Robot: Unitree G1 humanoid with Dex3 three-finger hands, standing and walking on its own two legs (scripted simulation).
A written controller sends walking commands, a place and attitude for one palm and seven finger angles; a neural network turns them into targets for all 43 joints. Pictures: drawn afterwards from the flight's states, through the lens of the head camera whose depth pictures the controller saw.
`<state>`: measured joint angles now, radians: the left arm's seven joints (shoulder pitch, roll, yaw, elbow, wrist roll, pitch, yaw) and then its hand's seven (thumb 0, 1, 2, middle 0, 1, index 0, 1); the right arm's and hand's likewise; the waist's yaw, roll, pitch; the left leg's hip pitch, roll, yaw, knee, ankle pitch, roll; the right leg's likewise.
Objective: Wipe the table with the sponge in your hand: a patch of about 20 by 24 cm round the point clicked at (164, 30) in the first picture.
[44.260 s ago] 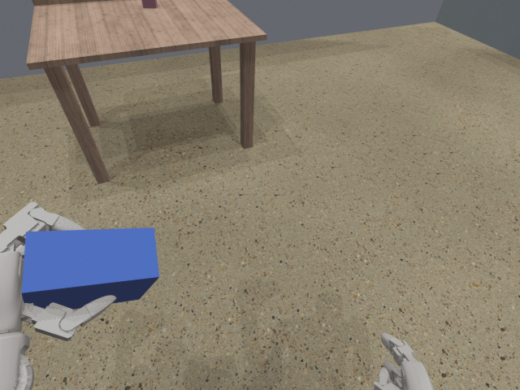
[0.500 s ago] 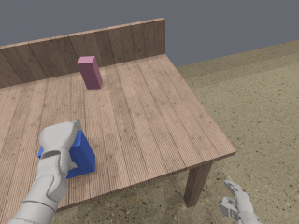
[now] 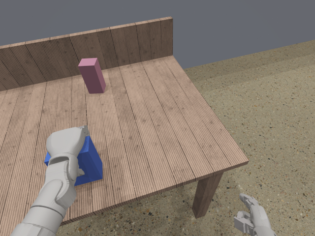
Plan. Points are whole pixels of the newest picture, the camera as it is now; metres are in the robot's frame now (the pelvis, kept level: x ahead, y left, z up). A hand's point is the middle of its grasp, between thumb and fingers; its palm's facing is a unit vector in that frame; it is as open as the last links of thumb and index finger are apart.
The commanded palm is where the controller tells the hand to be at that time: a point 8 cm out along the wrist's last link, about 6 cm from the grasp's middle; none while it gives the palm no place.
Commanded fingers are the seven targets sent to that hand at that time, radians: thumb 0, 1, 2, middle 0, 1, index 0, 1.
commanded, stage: move the sponge above the wiping area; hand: left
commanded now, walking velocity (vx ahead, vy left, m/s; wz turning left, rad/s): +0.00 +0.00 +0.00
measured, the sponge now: (79, 167) +0.29 +0.28 -0.01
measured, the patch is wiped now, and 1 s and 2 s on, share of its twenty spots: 0.00 0.00 0.00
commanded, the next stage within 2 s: lower the sponge onto the table in 0.98 s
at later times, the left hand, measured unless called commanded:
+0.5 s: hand (75, 156) +0.29 +0.27 +0.05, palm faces -0.06 -0.07 -1.00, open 10.4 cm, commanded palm +0.27 +0.26 +0.11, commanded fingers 0.00 0.10 1.30 -1.20 -1.60 -1.20 -1.60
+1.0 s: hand (72, 157) +0.28 +0.28 +0.04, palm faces -0.07 -0.08 -0.99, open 10.4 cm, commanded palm +0.26 +0.27 +0.11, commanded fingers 0.00 0.10 1.30 -1.20 -1.60 -1.20 -1.60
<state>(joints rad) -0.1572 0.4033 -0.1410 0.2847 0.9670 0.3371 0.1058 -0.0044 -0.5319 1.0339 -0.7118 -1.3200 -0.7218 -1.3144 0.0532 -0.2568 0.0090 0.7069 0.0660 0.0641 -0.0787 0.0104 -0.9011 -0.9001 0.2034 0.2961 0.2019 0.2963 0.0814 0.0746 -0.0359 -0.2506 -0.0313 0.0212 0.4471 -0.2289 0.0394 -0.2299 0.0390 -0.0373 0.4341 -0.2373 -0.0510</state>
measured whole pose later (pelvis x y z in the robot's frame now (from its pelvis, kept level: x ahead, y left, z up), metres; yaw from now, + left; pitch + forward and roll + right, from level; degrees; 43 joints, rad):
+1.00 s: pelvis +0.00 +0.00 +0.00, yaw +0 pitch +1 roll +0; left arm -0.09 0.43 -0.11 0.23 0.96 0.31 0.09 0.00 -0.53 1.03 -0.71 -1.32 -0.72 -1.31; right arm 0.07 -0.28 -0.01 0.71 0.07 0.07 -0.08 0.01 -0.90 -0.90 0.20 0.30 0.20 0.30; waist 0.09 0.08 -0.03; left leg -0.23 -0.02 0.02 0.45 -0.23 0.03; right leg -0.21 0.05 -0.03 0.43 -0.24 -0.06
